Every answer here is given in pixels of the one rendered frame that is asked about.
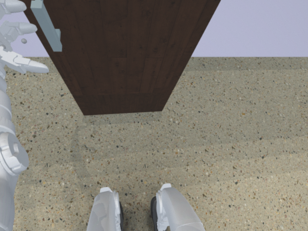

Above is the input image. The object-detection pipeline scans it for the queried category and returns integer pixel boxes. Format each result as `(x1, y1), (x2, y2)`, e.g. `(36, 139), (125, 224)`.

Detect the robot left hand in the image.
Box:
(0, 0), (49, 74)

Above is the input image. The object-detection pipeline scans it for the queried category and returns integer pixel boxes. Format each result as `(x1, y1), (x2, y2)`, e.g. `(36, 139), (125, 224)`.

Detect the right robot foot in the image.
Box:
(151, 196), (167, 231)

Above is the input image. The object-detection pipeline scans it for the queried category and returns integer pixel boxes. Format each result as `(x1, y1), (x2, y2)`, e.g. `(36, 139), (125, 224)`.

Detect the robot left forearm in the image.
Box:
(0, 65), (16, 136)

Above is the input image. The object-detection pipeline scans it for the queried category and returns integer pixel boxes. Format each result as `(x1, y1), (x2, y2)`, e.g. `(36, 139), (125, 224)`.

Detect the cupboard door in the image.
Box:
(23, 0), (217, 96)

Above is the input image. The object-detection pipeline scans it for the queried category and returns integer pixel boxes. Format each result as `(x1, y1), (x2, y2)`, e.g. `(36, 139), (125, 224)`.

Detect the handle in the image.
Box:
(30, 0), (62, 51)

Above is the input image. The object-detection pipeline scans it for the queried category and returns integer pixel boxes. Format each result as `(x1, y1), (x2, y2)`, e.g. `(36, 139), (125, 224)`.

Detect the robot left upper arm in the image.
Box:
(0, 131), (29, 231)

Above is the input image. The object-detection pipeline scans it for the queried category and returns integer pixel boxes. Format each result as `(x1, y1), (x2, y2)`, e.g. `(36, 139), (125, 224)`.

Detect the robot right thigh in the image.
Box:
(156, 187), (206, 231)

